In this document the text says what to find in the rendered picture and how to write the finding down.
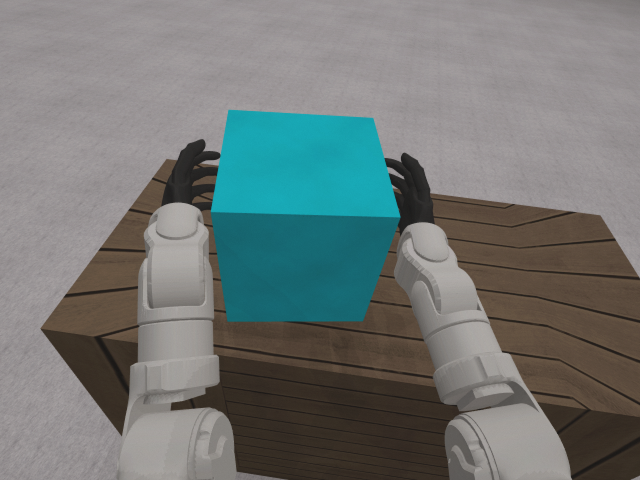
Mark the robot right hand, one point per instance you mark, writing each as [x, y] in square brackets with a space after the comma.
[415, 202]

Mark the pedestal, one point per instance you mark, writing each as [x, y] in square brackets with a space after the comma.
[356, 400]

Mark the robot left forearm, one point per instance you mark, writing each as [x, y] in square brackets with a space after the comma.
[176, 360]

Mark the robot left upper arm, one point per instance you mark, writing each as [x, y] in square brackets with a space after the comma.
[189, 444]

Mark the robot right upper arm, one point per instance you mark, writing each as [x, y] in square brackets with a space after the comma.
[513, 442]

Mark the robot right forearm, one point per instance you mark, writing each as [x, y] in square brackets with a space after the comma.
[471, 370]

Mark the carton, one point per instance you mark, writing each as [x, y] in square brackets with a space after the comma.
[303, 214]

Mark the robot left hand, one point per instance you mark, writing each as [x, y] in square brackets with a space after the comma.
[179, 187]

